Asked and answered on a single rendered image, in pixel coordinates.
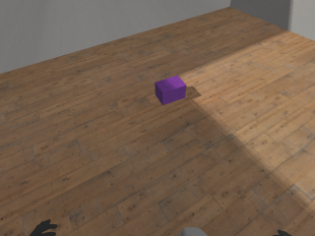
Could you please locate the carton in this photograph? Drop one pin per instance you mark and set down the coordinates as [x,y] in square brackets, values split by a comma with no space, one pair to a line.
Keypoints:
[170,89]

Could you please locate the left robot hand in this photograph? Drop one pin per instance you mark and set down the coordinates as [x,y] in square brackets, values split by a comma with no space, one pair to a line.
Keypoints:
[43,226]

